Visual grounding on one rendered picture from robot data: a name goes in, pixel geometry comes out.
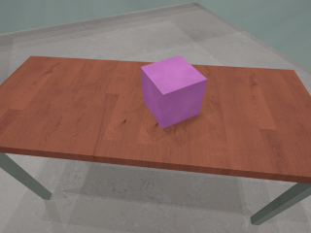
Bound table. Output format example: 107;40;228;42
0;55;311;225

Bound carton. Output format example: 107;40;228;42
140;55;207;129

